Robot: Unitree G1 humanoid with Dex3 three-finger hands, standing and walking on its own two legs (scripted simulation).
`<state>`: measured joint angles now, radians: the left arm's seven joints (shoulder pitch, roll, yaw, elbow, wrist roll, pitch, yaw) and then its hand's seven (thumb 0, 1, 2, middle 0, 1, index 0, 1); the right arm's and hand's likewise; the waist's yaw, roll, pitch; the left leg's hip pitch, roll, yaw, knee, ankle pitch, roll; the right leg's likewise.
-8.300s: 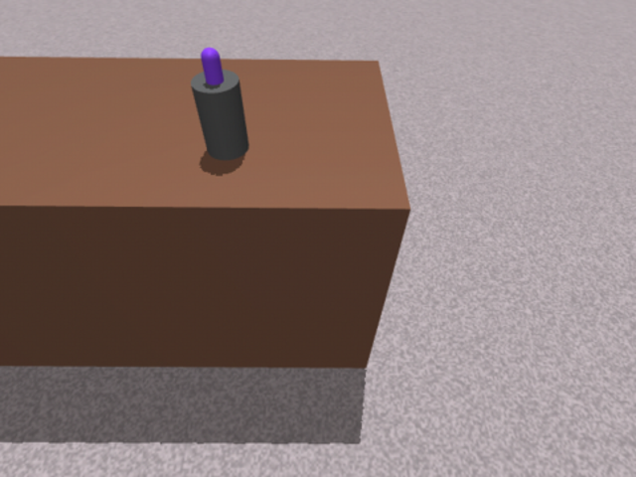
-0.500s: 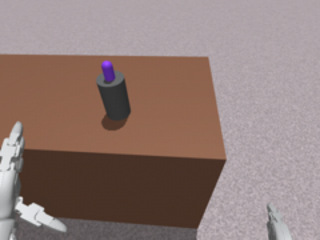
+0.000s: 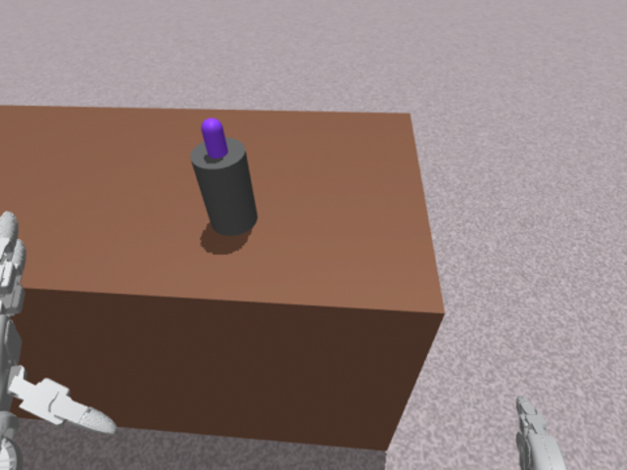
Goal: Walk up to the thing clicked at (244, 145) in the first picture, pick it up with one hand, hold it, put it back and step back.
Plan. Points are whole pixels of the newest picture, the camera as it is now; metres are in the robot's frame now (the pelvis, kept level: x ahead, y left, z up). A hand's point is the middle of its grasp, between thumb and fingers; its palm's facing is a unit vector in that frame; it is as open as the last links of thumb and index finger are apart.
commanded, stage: go down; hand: left
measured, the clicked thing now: (223, 175) +0.53 +0.20 +0.08
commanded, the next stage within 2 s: none
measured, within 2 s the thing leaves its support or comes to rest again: neither
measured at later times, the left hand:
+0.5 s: hand (62, 239) +0.31 +0.32 +0.16, palm faces +0.18 -0.98 -0.12, open 17.5 cm
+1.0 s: hand (51, 217) +0.34 +0.35 +0.16, palm faces +0.15 -0.99 +0.01, open 17.6 cm
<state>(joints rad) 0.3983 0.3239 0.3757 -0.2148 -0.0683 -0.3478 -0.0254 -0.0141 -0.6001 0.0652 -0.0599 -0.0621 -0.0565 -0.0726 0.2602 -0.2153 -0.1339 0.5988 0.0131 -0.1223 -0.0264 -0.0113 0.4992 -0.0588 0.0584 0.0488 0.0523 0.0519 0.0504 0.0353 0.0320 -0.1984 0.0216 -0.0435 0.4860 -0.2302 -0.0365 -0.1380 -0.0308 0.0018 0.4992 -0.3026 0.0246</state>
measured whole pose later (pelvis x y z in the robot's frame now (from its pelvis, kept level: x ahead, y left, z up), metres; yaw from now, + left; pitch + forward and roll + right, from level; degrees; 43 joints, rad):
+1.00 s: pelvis +0.01 +0.01 +0.00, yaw +0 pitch +3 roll +0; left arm -0.41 0.66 0.58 0.70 -0.25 0.08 -0.54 -0.01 -0.57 0.08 -0.03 -0.03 -0.03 -0.04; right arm 0.22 -0.24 0.01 0.67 0.03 -0.19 -0.15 -0.01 0.52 -0.06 0.06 0.05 0.05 0.05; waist -0.01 0.01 -0.07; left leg -0.33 0.02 -0.04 0.52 -0.25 -0.03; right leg -0.25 -0.03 0.00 0.50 -0.30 0.03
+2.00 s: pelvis +0.01 +0.02 -0.01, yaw -1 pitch +9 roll -2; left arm -0.67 0.85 0.60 1.01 -0.18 -0.03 -0.55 -0.02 -0.59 0.06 -0.05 -0.05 -0.06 -0.05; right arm 0.22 -0.23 0.03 0.65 0.01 -0.21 -0.15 -0.01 0.52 -0.06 0.06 0.05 0.05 0.05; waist -0.07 -0.01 -0.11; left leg -0.50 0.04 -0.03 0.62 -0.29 -0.02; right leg -0.41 -0.02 0.02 0.56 -0.31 0.04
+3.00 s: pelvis +0.02 +0.02 -0.02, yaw -2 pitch +12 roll -2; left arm -0.72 0.91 0.63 1.07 -0.15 -0.03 -0.55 -0.02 -0.55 0.06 -0.05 -0.05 -0.06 -0.05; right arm 0.26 -0.25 0.03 0.54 0.01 -0.20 -0.14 -0.01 0.52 -0.06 0.06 0.05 0.06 0.05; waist -0.08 -0.01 -0.13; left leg -0.60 0.04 -0.04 0.73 -0.34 -0.01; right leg -0.50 -0.01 0.02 0.64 -0.35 0.05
